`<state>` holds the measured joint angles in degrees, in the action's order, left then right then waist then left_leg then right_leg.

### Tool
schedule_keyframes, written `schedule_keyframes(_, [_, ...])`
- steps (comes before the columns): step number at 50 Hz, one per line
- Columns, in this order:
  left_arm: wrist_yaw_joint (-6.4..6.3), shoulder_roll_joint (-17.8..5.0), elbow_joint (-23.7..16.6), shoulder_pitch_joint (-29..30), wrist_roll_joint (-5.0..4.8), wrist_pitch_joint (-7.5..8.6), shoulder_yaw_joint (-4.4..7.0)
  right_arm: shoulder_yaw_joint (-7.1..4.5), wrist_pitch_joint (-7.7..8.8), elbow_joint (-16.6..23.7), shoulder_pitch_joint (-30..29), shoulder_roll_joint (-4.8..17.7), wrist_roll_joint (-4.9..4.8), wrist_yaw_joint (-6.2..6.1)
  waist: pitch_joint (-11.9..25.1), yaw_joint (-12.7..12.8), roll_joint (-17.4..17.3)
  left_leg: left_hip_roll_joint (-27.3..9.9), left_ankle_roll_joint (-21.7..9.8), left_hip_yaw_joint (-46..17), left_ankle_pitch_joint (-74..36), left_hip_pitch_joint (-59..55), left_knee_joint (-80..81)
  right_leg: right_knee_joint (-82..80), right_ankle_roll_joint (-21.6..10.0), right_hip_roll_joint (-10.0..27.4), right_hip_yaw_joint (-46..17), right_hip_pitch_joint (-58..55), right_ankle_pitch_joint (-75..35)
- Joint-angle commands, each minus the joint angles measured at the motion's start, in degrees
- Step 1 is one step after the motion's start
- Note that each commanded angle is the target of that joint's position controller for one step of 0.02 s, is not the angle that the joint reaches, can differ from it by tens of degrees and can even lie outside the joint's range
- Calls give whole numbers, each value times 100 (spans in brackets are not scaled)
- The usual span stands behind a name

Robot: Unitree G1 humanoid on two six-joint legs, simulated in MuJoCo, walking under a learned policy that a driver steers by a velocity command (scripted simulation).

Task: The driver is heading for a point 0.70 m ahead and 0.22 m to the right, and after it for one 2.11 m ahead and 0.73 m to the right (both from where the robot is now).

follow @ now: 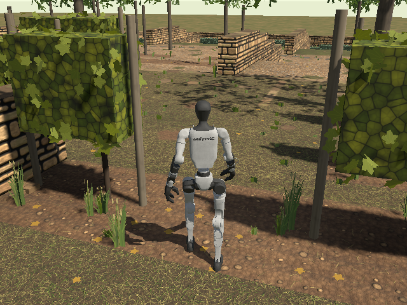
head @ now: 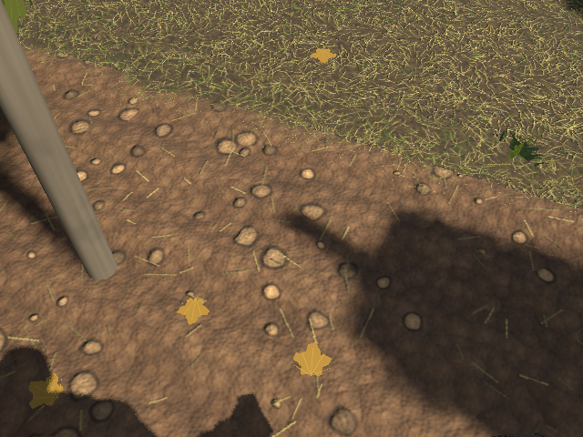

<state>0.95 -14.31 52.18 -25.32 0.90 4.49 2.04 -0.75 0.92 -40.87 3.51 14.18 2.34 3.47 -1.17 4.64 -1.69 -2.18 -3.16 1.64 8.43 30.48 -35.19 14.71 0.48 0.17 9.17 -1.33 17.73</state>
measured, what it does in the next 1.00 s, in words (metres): walks ahead, turning right: left foot, then right foot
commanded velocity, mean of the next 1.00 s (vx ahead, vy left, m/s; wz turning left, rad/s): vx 0.50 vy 0.00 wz -0.38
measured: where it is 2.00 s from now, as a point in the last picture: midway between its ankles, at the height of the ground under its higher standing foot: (465, 269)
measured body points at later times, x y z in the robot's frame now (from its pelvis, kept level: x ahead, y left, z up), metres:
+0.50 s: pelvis +0.25 +0.02 +0.00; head +0.28 +0.01 +0.44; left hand +0.45 +0.22 -0.12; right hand +0.19 -0.23 -0.14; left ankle +0.13 +0.10 -0.74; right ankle +0.39 -0.12 -0.70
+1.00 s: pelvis +0.51 -0.07 +0.00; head +0.54 -0.09 +0.45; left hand +0.63 +0.19 -0.12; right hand +0.58 -0.37 -0.10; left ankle +0.72 +0.01 -0.69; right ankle +0.40 -0.09 -0.74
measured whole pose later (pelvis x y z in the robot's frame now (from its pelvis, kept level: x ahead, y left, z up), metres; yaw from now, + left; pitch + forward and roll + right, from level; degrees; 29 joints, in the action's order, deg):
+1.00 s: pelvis +0.51 -0.07 +0.00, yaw -28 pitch +2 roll -1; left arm 0.4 -15.8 49.4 -23.1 0.5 2.3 4.3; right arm -1.1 1.5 -42.1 3.8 14.6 2.0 1.1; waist -2.2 4.8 -1.9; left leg -5.0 3.2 -2.6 3.8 35.7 -39.6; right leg 17.8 -6.4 -8.5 -7.6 2.9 15.6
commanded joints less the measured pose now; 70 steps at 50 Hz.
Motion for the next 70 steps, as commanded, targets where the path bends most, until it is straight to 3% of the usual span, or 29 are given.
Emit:
schedule_keyframes(1, [-37,-1045,-157,71,-29,-24,221,-138,153,225,283,481,50,-90,45,-544,676,329,-266,365,252,-1117,620,546,-796,1398,-578,251,-3924])
schedule_keyframes(2, [-42,-929,-125,10,-43,-48,176,-214,217,-92,1105,612,111,-146,524,-863,423,449,-397,359,167,-2233,882,1594,-681,1143,-338,509,-4152])
schedule_keyframes(3, [-41,-714,-320,109,-46,-36,90,-337,257,-312,2131,1003,211,-227,1241,-1292,-111,-588,-669,-792,768,-3625,1019,3133,-529,899,-156,1465,-2681])
schedule_keyframes(4, [17,-131,-568,-326,-127,-34,-34,-493,225,-338,2371,1662,162,-310,1747,-1073,-1585,-2225,-1335,-3529,1018,-4931,1702,5073,-298,-144,-114,3516,1089])
schedule_keyframes(5, [-67,-780,-470,89,0,-105,146,-489,194,-310,2203,1469,-66,-345,1418,-1169,-646,-2131,-1280,-3566,727,-4493,1835,5625,-401,-4,-1043,4001,1195])
schedule_keyframes(7, [-20,-597,-490,392,-95,-74,132,-293,260,-328,1493,790,-75,-329,376,-740,-225,-1603,-912,-1986,-260,-3230,2064,5243,-475,379,-1225,3841,357])
schedule_keyframes(9, [21,-471,-301,164,19,-217,135,-197,345,-356,1182,461,-113,-342,121,-445,-353,-1226,-585,-1175,-438,-2555,2440,4886,-379,505,-1198,3360,13])
schedule_keyframes(14, [151,-300,-423,758,61,-369,166,-249,525,-630,1504,552,-135,-381,-185,-400,-196,-1171,-624,-311,-1119,-2520,2849,4655,-228,527,-1163,3890,-832])
schedule_keyframes(23, [293,-115,-1050,2395,104,-341,20,-258,486,-1062,2097,624,-127,-468,-538,-734,-169,-1164,-433,819,-2330,-3215,2620,2442,-438,329,-368,3863,-1724])
schedule_keyframes(26, [266,-215,-1095,2269,118,-346,59,-289,415,-1142,2086,801,-103,-524,-322,-582,-282,-1252,-309,1099,-4405,-3702,1824,2148,-763,-50,-44,3334,-1047])
schedule_keyframes(28, [204,-383,-928,1557,129,-334,152,-338,320,-1145,1999,985,-78,-554,154,-247,-404,-1276,-286,1215,-5657,-3811,505,2050,-1051,-459,96,2495,-410])
schedule_keyframes(29, [160,-528,-718,837,159,-285,245,-355,268,-1113,1951,1050,-94,-550,569,80,-312,-1232,-233,1261,-5207,-3443,-631,1668,-1229,-611,-10,1529,-442])
schedule_keyframes(30, [71,-962,-482,-47,229,-265,419,-335,272,-968,1865,984,-105,-527,1082,492,133,-1054,-64,1295,-3530,-2303,-2296,1293,-1544,2,-1000,109,-129])
schedule_keyframes(31, [3,-1664,-614,173,124,-338,618,-226,341,-528,2009,365,-206,-399,1638,61,1844,332,355,1075,1827,425,-4762,773,-2548,1790,-4361,-1772,-279])
schedule_keyframes(32, [-8,-1633,-669,69,-32,-406,617,-286,422,-375,1408,811,-130,-368,1790,322,696,374,310,-265,1923,1175,-5210,243,-2701,1946,-5045,-1783,-697])
schedule_keyframes(34, [-87,-1044,-564,595,-61,-385,466,-223,547,-295,1163,657,-194,-356,384,-139,-28,-257,252,-403,1105,1109,-4187,64,-2190,1625,-3598,-207,-1578])
schedule_keyframes(35, [-104,-867,-558,805,-69,-335,408,-232,485,-278,1112,629,-114,-362,112,-368,-117,-405,298,-449,1092,776,-3691,0,-1952,1278,-3146,384,-1989])
schedule_keyframes(37, [-93,-731,-620,996,-90,-233,344,-218,249,-346,1373,564,49,-346,135,-610,4,-430,433,-403,1066,166,-3248,-125,-1829,934,-2654,990,-2533])
schedule_keyframes(40, [-54,-959,-582,810,-86,-126,394,-189,94,-193,1126,441,53,-290,84,-622,188,-411,594,-220,728,209,-2523,-281,-1792,674,-2405,1305,-2517])
schedule_keyframes(50, [-99,-1089,-530,-68,-7,-173,444,-117,193,487,-707,518,-72,-232,-56,91,544,-3,598,-240,-513,515,-153,235,-1374,633,-2843,319,-2781])
schedule_keyframes(54, [-128,-1272,-720,444,21,-141,482,-232,311,243,402,840,-96,-314,253,-554,614,344,301,-242,142,-1464,658,1180,-979,548,-3074,773,-3426])
schedule_keyframes(55, [-79,-1169,-732,510,-33,-96,447,-311,392,65,1135,1034,-40,-383,655,-941,256,103,127,-431,81,-2572,1023,2243,-827,159,-2779,1139,-3279])
schedule_keyframes(56, [-48,-695,-920,469,-97,-40,307,-413,422,38,2096,1493,94,-489,1575,-1262,-462,-1327,-173,-1840,1397,-3883,1254,3907,-674,-230,-2210,1810,-1759])
schedule_keyframes(57, [-51,-433,-1101,-158,-194,-65,252,-508,331,65,1855,1912,121,-492,1782,-748,-1783,-2419,-740,-4438,1936,-4585,2079,5029,-549,-999,-1633,3493,1569])
schedule_keyframes(58, [-107,-877,-864,-111,1,-181,292,-444,262,114,1490,1382,33,-461,1094,-598,-800,-2303,-798,-4366,2585,-3919,2046,5595,-592,-374,-1648,3924,1154])
schedule_keyframes(59, [-50,-921,-849,268,42,-214,312,-323,254,183,1168,878,-21,-434,479,-602,-152,-1988,-678,-3407,2288,-3235,2105,5535,-563,-178,-1591,3856,600])
schedule_keyframes(60, [3,-798,-879,466,39,-234,290,-266,264,149,1006,682,-23,-413,167,-537,-31,-1688,-565,-2553,1391,-2771,2226,5324,-495,-8,-1520,3715,288])
schedule_keyframes(63, [149,-654,-927,536,120,-402,265,-251,399,-53,1198,653,-87,-403,83,-436,-563,-1289,-425,-1263,-253,-2378,2384,5160,-349,174,-1336,3473,-32])
schedule_keyframes(70, [303,-450,-1398,1779,102,-455,153,-320,481,-366,1592,708,-125,-349,-161,-564,-350,-1191,-515,83,-1379,-2681,2643,4160,-168,338,-1071,4240,-1153])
